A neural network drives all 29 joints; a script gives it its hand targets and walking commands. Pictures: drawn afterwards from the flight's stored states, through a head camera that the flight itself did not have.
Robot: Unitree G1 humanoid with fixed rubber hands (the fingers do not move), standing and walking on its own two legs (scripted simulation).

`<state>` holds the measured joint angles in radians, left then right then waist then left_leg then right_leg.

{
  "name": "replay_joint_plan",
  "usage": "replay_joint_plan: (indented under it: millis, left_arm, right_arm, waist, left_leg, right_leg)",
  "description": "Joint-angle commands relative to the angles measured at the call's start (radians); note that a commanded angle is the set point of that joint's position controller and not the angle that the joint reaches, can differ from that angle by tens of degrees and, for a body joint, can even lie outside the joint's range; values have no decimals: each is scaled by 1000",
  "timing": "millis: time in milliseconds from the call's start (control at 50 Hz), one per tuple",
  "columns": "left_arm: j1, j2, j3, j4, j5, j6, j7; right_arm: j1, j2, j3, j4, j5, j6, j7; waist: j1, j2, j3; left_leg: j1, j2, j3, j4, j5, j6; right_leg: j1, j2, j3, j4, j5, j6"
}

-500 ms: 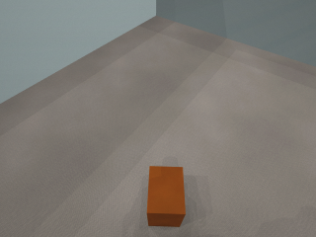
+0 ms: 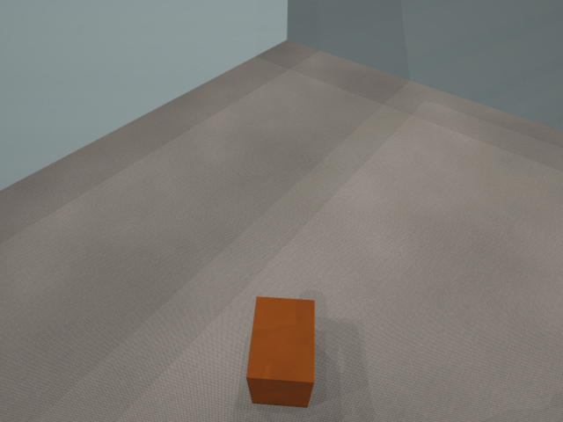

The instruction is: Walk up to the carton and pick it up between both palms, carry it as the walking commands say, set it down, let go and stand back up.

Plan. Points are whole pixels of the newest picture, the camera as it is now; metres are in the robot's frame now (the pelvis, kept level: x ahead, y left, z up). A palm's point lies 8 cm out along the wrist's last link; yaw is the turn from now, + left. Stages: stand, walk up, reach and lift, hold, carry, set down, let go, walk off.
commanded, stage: walk up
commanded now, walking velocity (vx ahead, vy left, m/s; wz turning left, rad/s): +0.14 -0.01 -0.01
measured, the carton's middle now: (282, 353) +0.44 +0.02 -0.63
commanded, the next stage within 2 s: stand in 0.26 s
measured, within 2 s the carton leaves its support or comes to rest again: neither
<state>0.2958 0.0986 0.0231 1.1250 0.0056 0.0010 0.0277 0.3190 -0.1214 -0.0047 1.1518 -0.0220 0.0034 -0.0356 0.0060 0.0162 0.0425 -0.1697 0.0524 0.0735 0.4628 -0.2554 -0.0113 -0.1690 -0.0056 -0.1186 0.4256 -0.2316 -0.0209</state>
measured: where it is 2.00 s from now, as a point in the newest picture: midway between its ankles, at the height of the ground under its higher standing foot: outside the picture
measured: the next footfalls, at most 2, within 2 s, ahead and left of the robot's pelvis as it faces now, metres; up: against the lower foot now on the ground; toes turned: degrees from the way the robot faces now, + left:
none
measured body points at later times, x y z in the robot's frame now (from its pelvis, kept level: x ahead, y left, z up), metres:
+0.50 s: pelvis +0.01 +0.00 +0.00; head +0.02 +0.00 +0.45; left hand -0.02 +0.20 -0.16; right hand -0.01 -0.19 -0.16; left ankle -0.01 +0.12 -0.74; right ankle +0.00 -0.10 -0.74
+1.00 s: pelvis +0.00 +0.01 -0.02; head +0.09 +0.01 +0.42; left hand +0.17 +0.20 -0.15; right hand +0.15 -0.18 -0.15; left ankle -0.01 +0.12 -0.74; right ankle +0.00 -0.10 -0.74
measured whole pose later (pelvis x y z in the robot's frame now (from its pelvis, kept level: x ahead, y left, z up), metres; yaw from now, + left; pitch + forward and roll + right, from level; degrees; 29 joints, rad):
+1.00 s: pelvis +0.00 +0.01 -0.02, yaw -2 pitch +15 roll +0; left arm 0.00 0.10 0.03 0.59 0.02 0.59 0.02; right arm 0.04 -0.09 0.03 0.55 -0.03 0.59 0.00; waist 0.00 -0.01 -0.09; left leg -0.58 0.02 0.10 0.60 -0.29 0.02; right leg -0.61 -0.03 -0.06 0.60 -0.26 -0.01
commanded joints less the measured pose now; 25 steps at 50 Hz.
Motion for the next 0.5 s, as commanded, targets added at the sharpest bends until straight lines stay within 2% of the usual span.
replay_joint_plan:
  millis: [0,20,40,60,100,200,280,480]
  left_arm:
    - [67,71,5,-30,-5,-12,3]
    - [58,79,5,-21,-3,-6,6]
    - [76,70,-6,-10,7,-10,3]
    - [91,80,-5,5,12,-15,3]
    - [119,88,-5,26,10,-28,5]
    - [107,70,-7,36,2,-32,9]
    - [118,62,-9,40,4,-24,9]
    - [128,70,-5,39,4,-27,12]
  right_arm:
    - [94,-110,-19,-17,1,-13,6]
    - [35,-63,3,-31,-2,-17,1]
    - [28,-62,3,-29,7,-22,0]
    - [41,-51,5,-20,8,-28,-2]
    - [64,-57,3,-2,11,-34,-5]
    - [56,-50,-2,7,15,-32,-3]
    - [46,-48,4,13,12,-28,-1]
    - [56,-49,9,33,11,-30,-3]
  waist:
    - [-4,93,35]
    - [7,70,113]
    - [14,80,111]
    - [7,57,109]
    - [3,40,64]
    - [-2,-8,39]
    - [-1,-18,39]
    - [4,-24,48]
  left_leg:
    - [-49,88,-117,-196,-249,27]
    - [-109,123,-142,-240,-117,20]
    - [-106,95,-109,-223,-13,15]
    - [-73,81,-89,-198,78,12]
    - [21,83,-83,-160,208,17]
    - [39,79,-77,-156,204,19]
    - [21,72,-71,-166,143,16]
    - [9,69,-71,-161,185,18]
  right_leg:
    - [-29,-47,46,-55,-121,10]
    - [-28,-78,79,-84,38,18]
    - [0,-95,91,-98,92,16]
    - [-5,-101,101,-102,119,11]
    - [-15,-112,103,-108,161,8]
    - [1,-112,98,-112,171,12]
    - [12,-110,92,-113,123,18]
    - [25,-115,95,-108,172,13]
